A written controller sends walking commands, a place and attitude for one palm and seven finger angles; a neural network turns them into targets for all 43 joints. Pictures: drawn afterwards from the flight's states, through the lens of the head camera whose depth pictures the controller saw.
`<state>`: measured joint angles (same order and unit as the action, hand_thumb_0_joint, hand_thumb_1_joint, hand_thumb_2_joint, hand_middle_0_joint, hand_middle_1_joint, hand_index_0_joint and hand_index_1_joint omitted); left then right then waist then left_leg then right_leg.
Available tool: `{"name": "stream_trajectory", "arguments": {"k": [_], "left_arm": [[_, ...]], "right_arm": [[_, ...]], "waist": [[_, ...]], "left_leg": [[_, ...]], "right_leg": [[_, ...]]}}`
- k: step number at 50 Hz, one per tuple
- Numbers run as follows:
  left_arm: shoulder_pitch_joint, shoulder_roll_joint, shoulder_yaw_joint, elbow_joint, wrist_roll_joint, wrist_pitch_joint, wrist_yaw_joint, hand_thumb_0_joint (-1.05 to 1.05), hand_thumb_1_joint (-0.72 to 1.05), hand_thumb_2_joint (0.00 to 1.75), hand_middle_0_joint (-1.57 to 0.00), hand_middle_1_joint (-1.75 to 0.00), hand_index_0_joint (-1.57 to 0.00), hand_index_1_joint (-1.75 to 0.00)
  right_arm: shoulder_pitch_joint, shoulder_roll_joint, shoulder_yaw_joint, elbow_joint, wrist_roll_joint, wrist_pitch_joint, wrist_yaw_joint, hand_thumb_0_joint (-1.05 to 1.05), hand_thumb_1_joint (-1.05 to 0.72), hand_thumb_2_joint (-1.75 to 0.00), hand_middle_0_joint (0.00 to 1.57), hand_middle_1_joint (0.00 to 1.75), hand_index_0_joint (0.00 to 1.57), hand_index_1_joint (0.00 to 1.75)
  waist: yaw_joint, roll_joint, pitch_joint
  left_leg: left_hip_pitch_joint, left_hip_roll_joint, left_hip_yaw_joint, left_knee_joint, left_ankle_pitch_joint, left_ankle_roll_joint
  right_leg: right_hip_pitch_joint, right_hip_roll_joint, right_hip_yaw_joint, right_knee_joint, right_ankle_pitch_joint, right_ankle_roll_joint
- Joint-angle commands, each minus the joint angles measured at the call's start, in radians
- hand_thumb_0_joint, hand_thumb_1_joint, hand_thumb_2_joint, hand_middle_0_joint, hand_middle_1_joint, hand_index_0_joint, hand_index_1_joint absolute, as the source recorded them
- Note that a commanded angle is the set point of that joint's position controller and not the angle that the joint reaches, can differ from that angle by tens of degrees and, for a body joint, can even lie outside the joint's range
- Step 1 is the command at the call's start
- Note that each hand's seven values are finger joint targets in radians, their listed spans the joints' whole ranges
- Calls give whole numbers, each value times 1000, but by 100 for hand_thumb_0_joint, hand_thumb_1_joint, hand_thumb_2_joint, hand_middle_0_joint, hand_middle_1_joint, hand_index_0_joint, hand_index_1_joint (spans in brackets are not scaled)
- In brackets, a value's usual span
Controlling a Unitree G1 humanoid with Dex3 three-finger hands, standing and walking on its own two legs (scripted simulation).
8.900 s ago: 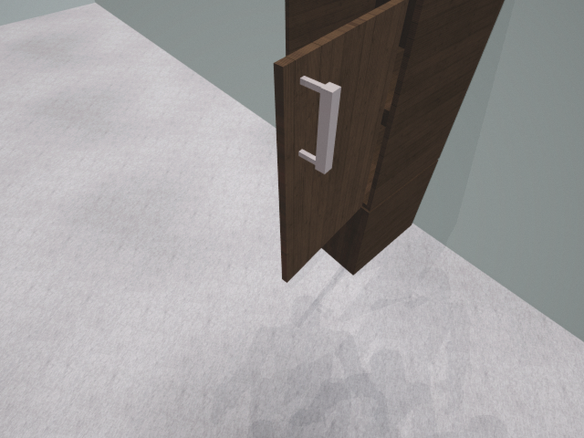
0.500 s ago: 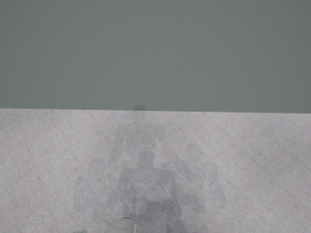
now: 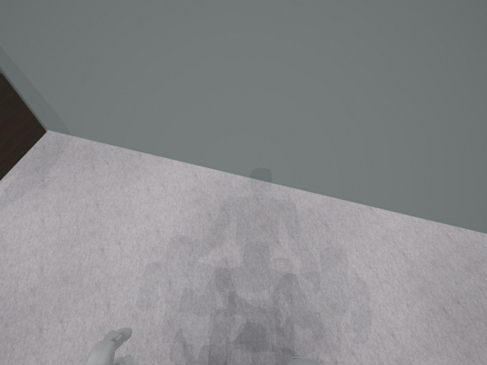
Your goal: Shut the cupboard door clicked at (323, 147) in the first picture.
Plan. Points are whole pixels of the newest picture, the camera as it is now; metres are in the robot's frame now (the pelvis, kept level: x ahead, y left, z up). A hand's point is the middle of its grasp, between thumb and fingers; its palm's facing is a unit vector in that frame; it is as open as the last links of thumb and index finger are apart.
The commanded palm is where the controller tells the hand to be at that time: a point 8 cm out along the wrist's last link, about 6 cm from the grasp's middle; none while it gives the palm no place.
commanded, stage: walk to a spot facing it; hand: left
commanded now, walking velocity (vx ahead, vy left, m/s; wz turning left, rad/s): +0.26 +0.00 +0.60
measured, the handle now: out of the picture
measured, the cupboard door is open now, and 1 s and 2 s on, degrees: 98 98 98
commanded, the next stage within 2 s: turn to face it in 1.94 s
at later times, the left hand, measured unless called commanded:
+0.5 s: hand out of the picture -0.03 +0.18 -0.17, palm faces +0.40 -0.89 -0.22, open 7.3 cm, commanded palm none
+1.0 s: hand (84, 260) +0.33 +0.36 -0.15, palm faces +0.40 -0.91 -0.13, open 7.4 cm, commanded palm none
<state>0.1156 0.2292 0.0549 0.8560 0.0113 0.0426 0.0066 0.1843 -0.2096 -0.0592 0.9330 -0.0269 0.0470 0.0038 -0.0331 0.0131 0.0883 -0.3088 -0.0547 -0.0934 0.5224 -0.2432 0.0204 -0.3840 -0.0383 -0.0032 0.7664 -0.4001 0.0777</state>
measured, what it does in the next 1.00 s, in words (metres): walks ahead, turning left: right foot, then left foot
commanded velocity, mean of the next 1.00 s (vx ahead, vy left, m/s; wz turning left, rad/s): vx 0.34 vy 0.00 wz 0.39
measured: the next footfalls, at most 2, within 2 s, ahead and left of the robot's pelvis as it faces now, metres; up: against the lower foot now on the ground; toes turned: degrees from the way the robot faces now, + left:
right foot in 0.04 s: +0.04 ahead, -0.13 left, +0.00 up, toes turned +1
left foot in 0.52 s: +0.18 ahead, +0.17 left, +0.00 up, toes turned +29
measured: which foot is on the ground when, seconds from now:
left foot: down 0.00-0.04, up 0.06-0.50, down 0.52-1.00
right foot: up 0.00-0.02, down 0.04-0.52, up 0.54-1.00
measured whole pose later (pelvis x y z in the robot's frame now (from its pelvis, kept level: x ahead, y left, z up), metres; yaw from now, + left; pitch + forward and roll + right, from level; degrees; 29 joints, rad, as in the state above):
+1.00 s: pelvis +0.28 +0.15 +0.00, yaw +28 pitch +1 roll +0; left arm 0.08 0.18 0.04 0.94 0.02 -0.01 -0.03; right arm 0.46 -0.13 -0.02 1.10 -0.02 -0.07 -0.02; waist -0.07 -0.04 0.04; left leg 0.04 -0.09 0.03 0.25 -0.31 0.10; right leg -0.59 -0.11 -0.06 0.81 -0.10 0.04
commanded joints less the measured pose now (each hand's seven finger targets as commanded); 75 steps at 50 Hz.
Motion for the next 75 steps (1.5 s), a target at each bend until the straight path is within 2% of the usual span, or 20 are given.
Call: {"name": "stream_trajectory", "arguments": {"k": [1, 2, 3, 9, 19, 22, 24, 25, 26, 27, 29, 32, 50, 54, 55, 56, 57, 60, 63, 75], "left_arm": [[178, 129, 44, -31, 7, -49, 15, 0, 90, 90, -20, -30, -20, -30], [214, 230, 64, -20, 23, -59, 21, 0, 90, 90, -20, -30, -20, -30], [203, 247, 59, -29, 14, -52, 24, 0, 90, 90, -20, -30, -20, -30], [155, 83, 19, 4, 4, -104, 14, 0, 90, 90, -20, -30, -20, -30], [329, 116, 24, 111, 22, -114, 11, 0, 90, 90, -20, -30, -20, -30], [296, 158, 34, 112, 21, -114, 6, 0, 90, 90, -20, -30, -20, -30], [255, 180, 38, 112, 11, -114, -2, 0, 90, 90, -20, -30, -20, -30], [236, 155, 31, 96, 6, -113, -13, 0, 90, 90, -20, -30, -20, -30], [212, 81, 21, 32, -7, -108, -30, 0, 90, 90, -20, -30, -20, -30], [108, 105, 20, -15, -2, -94, -20, 0, 90, 90, -20, -30, -20, -30], [80, 72, 26, -5, 6, -96, -12, 0, 90, 90, -20, -30, -20, -30], [209, 32, 19, 77, 29, -65, -26, 0, 90, 90, -20, -30, -20, -30], [-193, -4, -12, -30, 8, -91, -32, 0, 90, 90, -20, -30, -20, -30], [60, 37, 3, 42, 6, -108, -20, 0, 90, 90, -20, -30, -20, -30], [222, 81, 21, 90, 11, -115, -13, 0, 90, 90, -20, -30, -20, -30], [383, 167, 47, 139, 17, -120, 0, 0, 90, 90, -20, -30, -20, -30], [399, 188, 45, 163, 1, -114, -2, 0, 90, 90, -20, -30, -20, -30], [178, 42, 13, 133, 0, -118, 11, 0, 90, 90, -20, -30, -20, -30], [154, -14, -3, 141, 7, -136, 9, 0, 90, 90, -20, -30, -20, -30], [268, 79, 4, 237, 14, -134, 3, 0, 90, 90, -20, -30, -20, -30]], "right_arm": [[-53, -166, -55, -92, 14, -22, -9, 0, -90, -90, 20, 30, 20, 30], [-39, -89, -44, -106, 23, -27, -4, 0, -90, -90, 20, 30, 20, 30], [-80, -139, -51, -120, 7, -25, 2, 0, -90, -90, 20, 30, 20, 30], [-51, -92, -43, -45, -1, -19, 39, 0, -90, -90, 20, 30, 20, 30], [-268, -43, -2, -95, 4, -33, 59, 0, -90, -90, 20, 30, 20, 30], [-194, -56, -1, -81, 5, -49, 53, 0, -90, -90, 20, 30, 20, 30], [11, -107, -18, -29, -3, -61, 39, 0, -90, -90, 20, 30, 20, 30], [168, -188, -42, 5, -8, -64, 30, 0, -90, -90, 20, 30, 20, 30], [278, -327, -78, 24, -13, -77, 17, 0, -90, -90, 20, 30, 20, 30], [294, -354, -83, 39, 11, -69, 0, 0, -90, -90, 20, 30, 20, 30], [135, -266, -58, -6, 8, -81, -12, 0, -90, -90, 20, 30, 20, 30], [27, -144, -14, -19, 5, -110, -17, 0, -90, -90, 20, 30, 20, 30], [405, -59, 12, 170, 0, -132, -42, 0, -90, -90, 20, 30, 20, 30], [370, -88, 5, 187, 11, -129, -47, 0, -90, -90, 20, 30, 20, 30], [337, -87, 2, 171, 22, -132, -42, 0, -90, -90, 20, 30, 20, 30], [347, -50, 2, 147, 34, -141, -36, 0, -90, -90, 20, 30, 20, 30], [364, -44, 2, 147, 36, -138, -40, 0, -90, -90, 20, 30, 20, 30], [204, 23, 0, 125, 14, -108, -18, 0, -90, -90, 20, 30, 20, 30], [265, 68, 6, 140, 3, -72, -3, 0, -90, -90, 20, 30, 20, 30], [-17, 10, -6, 49, 1, -96, 31, 0, -90, -90, 20, 30, 20, 30]], "waist": [[92, 10, -192], [115, -312, -197], [118, -328, -117], [30, -206, -34], [95, -196, 9], [49, -207, -25], [-63, -166, -137], [-142, -39, -237], [-169, 263, -319], [-165, 144, -352], [-76, -1, -153], [30, 75, -22], [-57, 71, 15], [74, 62, -102], [145, 3, -185], [190, -187, -311], [154, -195, -350], [57, -56, 5], [-4, -137, -10], [16, -140, 11]], "left_leg": [[-143, 130, -205, 21, -20, 56], [-374, -13, -21, 275, -322, -29], [-403, -1, 27, 519, -387, -50], [-413, 99, 75, 689, -40, -81], [-371, 112, 202, 299, -50, -39], [-177, 54, 269, 188, -120, 7], [149, -18, 315, 65, -49, 40], [431, 69, 191, 20, -28, 78], [628, 419, -366, -84, 101, 215], [621, 490, -497, -199, 136, 264], [299, 431, -330, -245, -37, 210], [59, 294, -101, -304, 52, 135], [424, 276, -43, -240, 713, 134], [347, 234, -5, 30, 1013, 75], [131, 202, 10, 224, 871, 54], [-165, 49, 100, 539, 292, 16], [-249, 3, 89, 823, -320, 7], [-300, 152, 33, 790, -113, 16], [-233, 169, 73, 646, -43, -13], [-60, 81, 237, 78, 27, 8]], "right_leg": [[413, -46, 40, -415, 102, -24], [569, -332, 359, -552, -74, -113], [397, -471, 485, -604, -117, -194], [380, -264, -12, -516, 446, -116], [490, -334, -170, -472, 659, -139], [451, -355, -223, -360, 874, -139], [330, -315, -298, -90, 944, -103], [125, -274, -301, 184, 693, -69], [-242, -85, -252, 528, -139, -3], [-341, -73, -61, 658, -169, -24], [-330, -139, -18, 662, -13, -38], [-212, -150, -6, 525, 125, -18], [-269, -37, -80, -68, 229, -75], [155, 47, -124, -224, 242, -130], [472, -21, -43, -233, 349, -164], [774, -312, 302, -258, 542, -276], [737, -487, 487, -362, 599, -357], [273, -363, 196, -509, 395, -242], [161, -281, -6, -566, 357, -197], [294, -278, -125, -434, 576, -173]]}}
